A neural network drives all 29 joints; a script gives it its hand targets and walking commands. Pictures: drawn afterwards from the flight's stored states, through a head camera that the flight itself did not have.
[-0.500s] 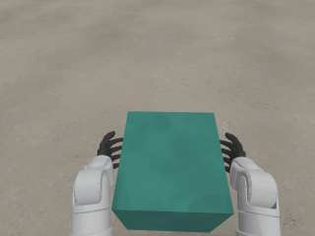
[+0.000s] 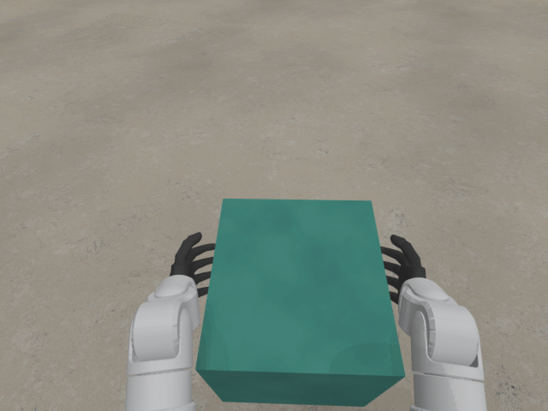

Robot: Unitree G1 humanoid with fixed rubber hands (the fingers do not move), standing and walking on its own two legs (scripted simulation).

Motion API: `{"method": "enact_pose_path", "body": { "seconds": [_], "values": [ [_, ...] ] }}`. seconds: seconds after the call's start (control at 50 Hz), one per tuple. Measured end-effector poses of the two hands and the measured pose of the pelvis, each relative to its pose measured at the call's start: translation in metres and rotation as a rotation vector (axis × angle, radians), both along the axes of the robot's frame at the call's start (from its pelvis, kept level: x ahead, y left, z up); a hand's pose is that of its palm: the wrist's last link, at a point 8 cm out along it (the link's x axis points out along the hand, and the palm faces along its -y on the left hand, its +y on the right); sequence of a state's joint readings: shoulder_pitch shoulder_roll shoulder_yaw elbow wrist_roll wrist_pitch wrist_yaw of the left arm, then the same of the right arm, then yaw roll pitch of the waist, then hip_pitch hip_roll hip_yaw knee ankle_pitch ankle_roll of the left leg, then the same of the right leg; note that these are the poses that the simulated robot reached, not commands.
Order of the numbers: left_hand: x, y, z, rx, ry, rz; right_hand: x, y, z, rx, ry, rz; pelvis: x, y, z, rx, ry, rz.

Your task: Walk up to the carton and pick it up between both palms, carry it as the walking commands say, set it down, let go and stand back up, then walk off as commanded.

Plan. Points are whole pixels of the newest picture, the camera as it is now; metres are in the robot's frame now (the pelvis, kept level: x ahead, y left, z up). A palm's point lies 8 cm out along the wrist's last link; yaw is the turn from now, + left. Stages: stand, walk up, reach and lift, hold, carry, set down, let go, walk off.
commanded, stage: carry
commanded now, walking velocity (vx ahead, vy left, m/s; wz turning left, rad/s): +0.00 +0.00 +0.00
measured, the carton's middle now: (294, 304) +0.28 +0.00 +0.01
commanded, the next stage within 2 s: hold in 0.90 s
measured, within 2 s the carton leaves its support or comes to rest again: neither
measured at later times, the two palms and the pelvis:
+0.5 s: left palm (188, 286) +0.27 +0.15 +0.07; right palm (411, 289) +0.27 -0.16 +0.07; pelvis +0.00 +0.00 +0.00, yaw +0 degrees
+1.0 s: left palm (196, 301) +0.27 +0.15 +0.03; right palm (411, 307) +0.26 -0.16 +0.04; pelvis +0.00 -0.01 +0.01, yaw +2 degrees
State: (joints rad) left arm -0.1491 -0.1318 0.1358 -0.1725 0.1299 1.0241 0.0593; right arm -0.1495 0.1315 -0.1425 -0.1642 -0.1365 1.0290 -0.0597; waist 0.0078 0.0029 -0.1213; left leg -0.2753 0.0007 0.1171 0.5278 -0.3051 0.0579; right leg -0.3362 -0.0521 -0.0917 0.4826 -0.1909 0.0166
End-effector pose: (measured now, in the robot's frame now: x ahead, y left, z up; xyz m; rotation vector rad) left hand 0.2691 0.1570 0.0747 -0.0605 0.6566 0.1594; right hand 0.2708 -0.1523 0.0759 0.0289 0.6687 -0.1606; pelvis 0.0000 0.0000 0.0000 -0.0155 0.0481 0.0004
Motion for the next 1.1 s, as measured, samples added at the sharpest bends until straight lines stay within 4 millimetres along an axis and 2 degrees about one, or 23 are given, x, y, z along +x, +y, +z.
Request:
{"method": "enact_pose_path", "body": {
  "seconds": [0.9, 0.96, 1.0, 1.04, 1.1],
  "values": [
    [0.003, -0.005, -0.007, 0.008, -0.009, -0.003, 0.004, -0.005, -0.007, -0.004, -0.009, 0.003, 0.003, -0.005, 0.0, 0.002, 0.003, 0.001],
    [0.005, -0.008, -0.029, 0.03, 0.039, -0.027, 0.002, -0.008, -0.029, -0.049, 0.041, 0.022, -0.001, -0.006, 0.004, -0.001, -0.065, 0.022],
    [-0.001, -0.011, -0.04, 0.042, 0.053, -0.039, -0.006, -0.01, -0.041, -0.067, 0.057, 0.03, -0.002, -0.007, 0.007, -0.001, -0.091, 0.042],
    [-0.01, -0.014, -0.042, 0.049, 0.038, -0.049, -0.015, -0.013, -0.042, -0.068, 0.04, 0.031, -0.003, -0.009, 0.01, -0.005, -0.104, 0.077],
    [-0.018, -0.018, -0.035, 0.046, -0.008, -0.043, -0.02, -0.017, -0.031, -0.076, -0.007, 0.038, -0.004, -0.014, 0.012, 0.001, -0.125, 0.134]
  ]
}}
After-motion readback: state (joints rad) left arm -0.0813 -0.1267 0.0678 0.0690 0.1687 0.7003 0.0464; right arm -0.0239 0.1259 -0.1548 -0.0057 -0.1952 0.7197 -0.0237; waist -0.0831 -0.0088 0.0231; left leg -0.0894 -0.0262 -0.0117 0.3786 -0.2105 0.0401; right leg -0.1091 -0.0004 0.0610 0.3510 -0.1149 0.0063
